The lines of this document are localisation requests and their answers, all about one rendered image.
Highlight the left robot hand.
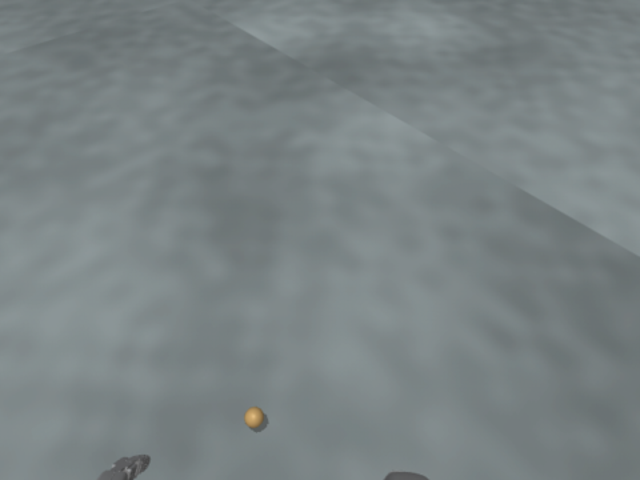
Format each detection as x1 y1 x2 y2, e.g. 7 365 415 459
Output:
97 455 150 480

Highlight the ball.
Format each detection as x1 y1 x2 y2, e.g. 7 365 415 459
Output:
244 407 264 428

